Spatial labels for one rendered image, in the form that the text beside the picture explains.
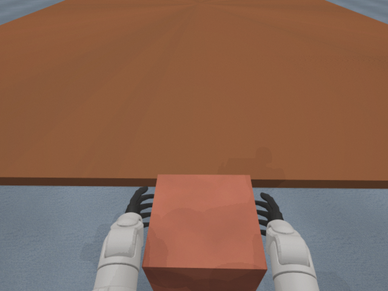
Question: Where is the carton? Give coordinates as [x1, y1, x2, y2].
[142, 175, 267, 291]

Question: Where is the robot left hand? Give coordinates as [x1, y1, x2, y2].
[125, 186, 154, 228]

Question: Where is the left robot forearm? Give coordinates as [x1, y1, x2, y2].
[92, 212, 144, 291]

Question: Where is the right robot forearm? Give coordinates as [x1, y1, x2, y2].
[266, 219, 319, 291]

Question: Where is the robot right hand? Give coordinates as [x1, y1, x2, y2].
[255, 192, 284, 236]

